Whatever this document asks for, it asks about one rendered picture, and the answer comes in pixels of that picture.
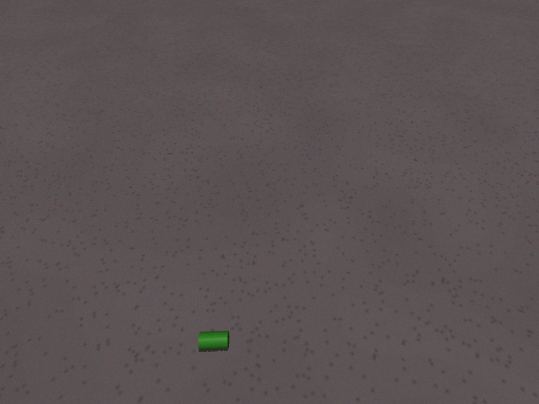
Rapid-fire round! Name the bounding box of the can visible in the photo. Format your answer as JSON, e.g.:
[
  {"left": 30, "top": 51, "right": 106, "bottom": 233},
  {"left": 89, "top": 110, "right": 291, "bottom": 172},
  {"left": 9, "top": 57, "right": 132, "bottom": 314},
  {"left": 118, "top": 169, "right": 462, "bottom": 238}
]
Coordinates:
[{"left": 198, "top": 331, "right": 229, "bottom": 350}]

